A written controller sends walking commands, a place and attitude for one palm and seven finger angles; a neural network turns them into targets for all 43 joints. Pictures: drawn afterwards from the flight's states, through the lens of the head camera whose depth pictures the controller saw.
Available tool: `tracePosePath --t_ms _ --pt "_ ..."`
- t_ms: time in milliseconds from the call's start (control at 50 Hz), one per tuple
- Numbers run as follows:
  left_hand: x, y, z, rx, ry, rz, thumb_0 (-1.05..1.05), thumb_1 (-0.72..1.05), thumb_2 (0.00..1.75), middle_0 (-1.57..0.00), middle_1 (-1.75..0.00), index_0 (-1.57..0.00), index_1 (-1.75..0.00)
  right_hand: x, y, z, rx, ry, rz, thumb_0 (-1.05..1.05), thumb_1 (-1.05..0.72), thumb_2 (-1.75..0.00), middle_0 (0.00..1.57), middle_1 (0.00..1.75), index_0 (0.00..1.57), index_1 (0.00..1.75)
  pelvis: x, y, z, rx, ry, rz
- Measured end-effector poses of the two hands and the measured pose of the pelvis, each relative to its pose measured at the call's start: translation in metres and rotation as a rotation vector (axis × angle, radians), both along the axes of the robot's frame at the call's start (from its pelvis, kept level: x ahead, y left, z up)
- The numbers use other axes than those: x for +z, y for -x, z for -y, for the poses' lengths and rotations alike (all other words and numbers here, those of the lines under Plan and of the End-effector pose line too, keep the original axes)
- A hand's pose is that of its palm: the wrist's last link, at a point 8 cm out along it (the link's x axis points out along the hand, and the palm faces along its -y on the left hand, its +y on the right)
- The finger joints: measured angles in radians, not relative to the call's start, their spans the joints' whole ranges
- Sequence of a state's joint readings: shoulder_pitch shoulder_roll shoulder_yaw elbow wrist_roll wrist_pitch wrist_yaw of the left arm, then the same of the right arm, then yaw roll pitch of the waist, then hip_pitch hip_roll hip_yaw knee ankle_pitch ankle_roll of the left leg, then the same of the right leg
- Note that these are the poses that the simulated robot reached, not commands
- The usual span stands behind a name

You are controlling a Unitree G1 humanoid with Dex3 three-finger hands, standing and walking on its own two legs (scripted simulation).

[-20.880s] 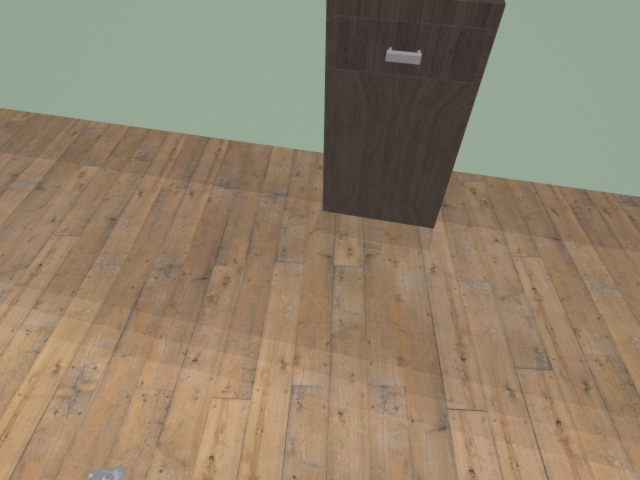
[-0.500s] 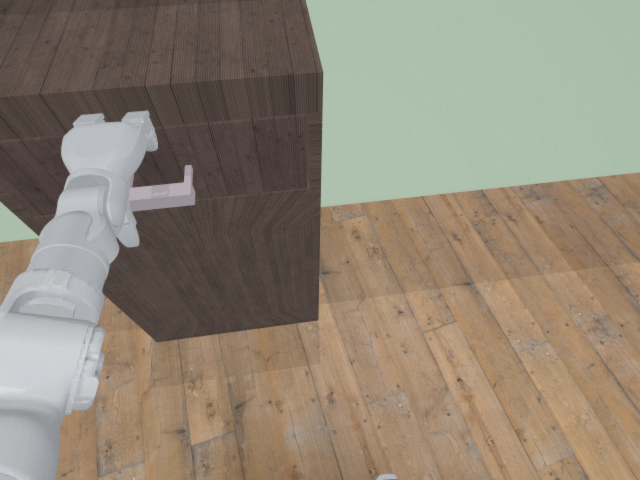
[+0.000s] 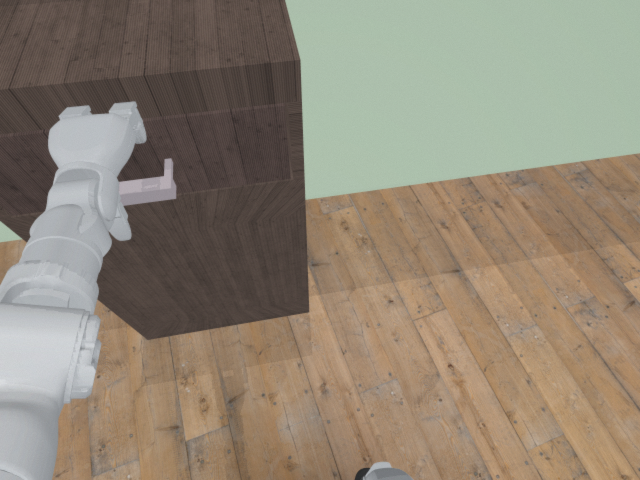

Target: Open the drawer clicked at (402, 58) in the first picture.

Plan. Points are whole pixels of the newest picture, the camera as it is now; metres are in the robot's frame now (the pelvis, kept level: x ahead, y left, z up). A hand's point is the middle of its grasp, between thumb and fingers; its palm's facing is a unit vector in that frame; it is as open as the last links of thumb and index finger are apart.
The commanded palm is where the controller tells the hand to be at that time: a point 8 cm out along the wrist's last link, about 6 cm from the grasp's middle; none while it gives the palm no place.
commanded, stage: re-aim the fingers above the handle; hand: left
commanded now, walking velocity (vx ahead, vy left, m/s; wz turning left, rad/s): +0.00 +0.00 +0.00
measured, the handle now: (137, 180) +0.54 +0.25 +0.01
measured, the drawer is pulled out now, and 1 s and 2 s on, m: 0.00 0.00 0.00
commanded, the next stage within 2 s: lower the fingers behind the handle in 1.48 s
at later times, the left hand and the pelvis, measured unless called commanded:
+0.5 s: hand (113, 173) +0.50 +0.25 +0.07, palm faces -0.02 +0.03 -1.00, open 13.6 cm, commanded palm +0.49 +0.25 +0.11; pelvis -0.02 +0.00 -0.01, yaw +0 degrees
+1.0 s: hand (113, 173) +0.50 +0.25 +0.07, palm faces -0.01 +0.02 -1.00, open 13.6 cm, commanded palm +0.48 +0.26 +0.10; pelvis -0.02 +0.01 -0.01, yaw -1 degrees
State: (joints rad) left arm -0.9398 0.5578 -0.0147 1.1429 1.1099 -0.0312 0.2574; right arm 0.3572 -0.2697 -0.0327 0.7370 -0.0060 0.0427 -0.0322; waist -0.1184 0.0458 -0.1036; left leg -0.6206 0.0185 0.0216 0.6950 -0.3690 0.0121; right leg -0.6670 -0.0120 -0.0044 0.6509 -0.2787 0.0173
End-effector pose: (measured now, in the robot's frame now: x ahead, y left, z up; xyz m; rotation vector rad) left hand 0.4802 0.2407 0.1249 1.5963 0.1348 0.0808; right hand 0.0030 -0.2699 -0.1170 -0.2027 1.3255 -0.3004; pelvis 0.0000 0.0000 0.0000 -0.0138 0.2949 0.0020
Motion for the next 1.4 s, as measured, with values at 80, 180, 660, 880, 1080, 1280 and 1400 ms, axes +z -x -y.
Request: tracePosePath --t_ms 80,180,660,880,1080,1280,1400 --pt "0.000 0.000 -0.001 -0.007 0.003 -0.005 0.00 -0.49 0.30 -0.33 -1.22 -0.35 -1.22 0.002 0.007 0.003 -0.006 0.014 0.002 0.00 -0.90 -0.90 0.20 0.30 0.20 0.30 -0.001 0.004 0.001 -0.004 -0.001 -0.004" --pt "-0.001 0.000 -0.001 -0.014 0.002 0.004 0.00 -0.49 0.30 -0.33 -1.23 -0.35 -1.22 0.002 0.017 0.007 -0.009 0.029 -0.007 0.00 -0.90 -0.90 0.20 0.30 0.20 0.30 -0.003 0.009 0.001 -0.004 -0.001 -0.013" --pt "-0.002 0.000 -0.001 -0.008 -0.001 0.014 0.00 -0.49 0.30 -0.34 -1.23 -0.35 -1.24 -0.002 0.047 -0.003 -0.019 0.027 -0.033 0.00 -0.90 -0.90 0.20 0.30 0.21 0.30 -0.011 0.027 -0.004 -0.004 0.001 -0.038" --pt "-0.003 0.001 -0.001 -0.014 0.002 0.023 0.00 -0.49 0.30 -0.33 -1.25 -0.35 -1.24 -0.003 0.048 -0.006 -0.022 0.023 -0.041 0.00 -0.90 -0.90 0.20 0.30 0.21 0.30 -0.011 0.025 -0.007 -0.008 0.002 -0.039" --pt "-0.003 0.000 -0.002 -0.017 0.003 0.027 0.00 -0.49 0.30 -0.33 -1.26 -0.35 -1.25 -0.003 0.036 -0.004 -0.013 0.025 -0.028 0.00 -0.90 -0.90 0.20 0.30 0.21 0.30 -0.009 0.021 -0.007 -0.008 0.002 -0.034" --pt "-0.003 0.000 -0.002 -0.019 0.004 0.025 0.00 -0.49 0.30 -0.33 -1.26 -0.35 -1.24 -0.002 0.026 0.000 -0.003 0.038 -0.001 0.00 -0.90 -0.90 0.20 0.30 0.21 0.30 -0.011 0.023 -0.005 -0.009 0.000 -0.035" --pt "-0.008 0.002 -0.008 0.006 0.008 0.000 0.00 -0.49 0.30 -0.32 -1.25 -0.34 -1.23 -0.003 0.028 0.001 -0.010 0.039 -0.003 0.00 -0.90 -0.90 0.20 0.30 0.21 0.30 -0.011 0.023 -0.005 -0.015 -0.002 -0.037"
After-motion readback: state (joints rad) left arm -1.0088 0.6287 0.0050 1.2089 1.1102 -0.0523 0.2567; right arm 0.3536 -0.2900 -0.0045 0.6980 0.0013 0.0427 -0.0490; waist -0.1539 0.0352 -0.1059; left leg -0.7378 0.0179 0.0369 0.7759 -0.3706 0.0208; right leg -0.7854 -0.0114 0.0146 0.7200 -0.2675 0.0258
